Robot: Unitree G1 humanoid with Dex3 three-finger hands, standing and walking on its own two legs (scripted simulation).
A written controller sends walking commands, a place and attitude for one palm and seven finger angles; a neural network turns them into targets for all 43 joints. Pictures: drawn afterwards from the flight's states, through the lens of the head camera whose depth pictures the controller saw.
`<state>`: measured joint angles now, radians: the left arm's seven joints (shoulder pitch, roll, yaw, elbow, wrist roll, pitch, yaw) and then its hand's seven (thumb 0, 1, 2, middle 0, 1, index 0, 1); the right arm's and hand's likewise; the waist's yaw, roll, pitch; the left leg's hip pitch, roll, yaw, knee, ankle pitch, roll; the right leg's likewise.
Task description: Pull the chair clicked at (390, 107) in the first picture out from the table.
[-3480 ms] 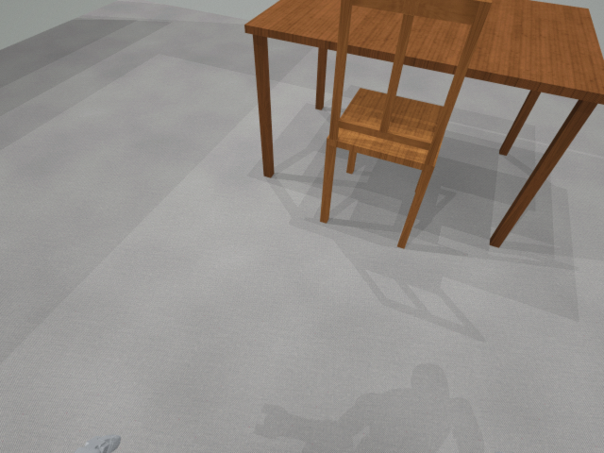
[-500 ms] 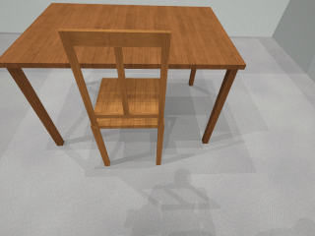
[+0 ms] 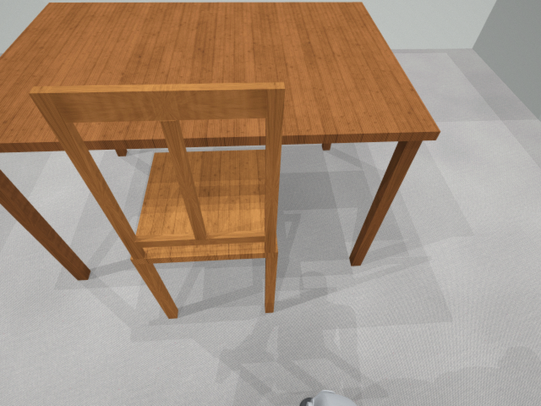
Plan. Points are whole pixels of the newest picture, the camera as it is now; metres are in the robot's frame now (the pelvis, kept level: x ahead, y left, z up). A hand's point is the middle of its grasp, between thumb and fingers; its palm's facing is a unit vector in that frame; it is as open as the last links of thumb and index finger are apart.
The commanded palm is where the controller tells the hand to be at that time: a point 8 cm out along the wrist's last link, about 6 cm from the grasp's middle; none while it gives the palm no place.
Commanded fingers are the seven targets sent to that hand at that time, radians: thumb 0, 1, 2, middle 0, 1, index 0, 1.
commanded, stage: come to a stop and stand still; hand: left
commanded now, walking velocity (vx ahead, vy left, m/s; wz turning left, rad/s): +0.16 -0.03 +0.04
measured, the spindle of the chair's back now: (188, 188) +0.52 +0.18 -0.04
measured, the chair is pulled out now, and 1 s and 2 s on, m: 0.00 0.00 0.00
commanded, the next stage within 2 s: look again from close up in 1.06 s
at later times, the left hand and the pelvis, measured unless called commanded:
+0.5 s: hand out of the picture +0.11 +0.19 -0.18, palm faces +0.10 -0.98 -0.18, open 7.3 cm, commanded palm none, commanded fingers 0.00 0.90 0.90 -0.20 -0.30 -0.20 -0.30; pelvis +0.07 +0.01 +0.00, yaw +1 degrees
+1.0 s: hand out of the picture +0.03 +0.16 -0.17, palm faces +0.04 -0.98 -0.20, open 7.4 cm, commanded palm none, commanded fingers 0.00 0.90 0.90 -0.20 -0.30 -0.20 -0.30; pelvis +0.04 -0.01 +0.00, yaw +2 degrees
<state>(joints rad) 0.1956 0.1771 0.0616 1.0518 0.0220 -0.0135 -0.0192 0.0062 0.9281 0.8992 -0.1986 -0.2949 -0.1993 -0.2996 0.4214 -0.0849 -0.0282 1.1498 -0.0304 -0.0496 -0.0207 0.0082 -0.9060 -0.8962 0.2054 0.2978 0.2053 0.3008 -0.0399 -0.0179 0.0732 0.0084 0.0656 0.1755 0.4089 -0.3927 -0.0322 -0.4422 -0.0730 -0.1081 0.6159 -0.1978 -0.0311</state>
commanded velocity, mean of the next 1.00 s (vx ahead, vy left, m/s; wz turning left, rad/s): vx -0.07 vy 0.03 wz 0.00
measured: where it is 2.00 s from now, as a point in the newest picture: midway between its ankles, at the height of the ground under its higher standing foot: outside the picture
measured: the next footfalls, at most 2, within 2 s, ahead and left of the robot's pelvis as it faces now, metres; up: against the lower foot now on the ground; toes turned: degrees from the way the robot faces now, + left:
right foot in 0.02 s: +0.15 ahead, -0.12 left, +0.00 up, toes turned -7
left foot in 0.38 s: +0.14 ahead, +0.10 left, +0.00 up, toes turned +5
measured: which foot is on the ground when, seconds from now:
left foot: down 0.00-0.04, up 0.06-0.36, down 0.38-1.00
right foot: up 0.00-0.00, down 0.02-0.40, up 0.42-0.70, down 0.72-1.00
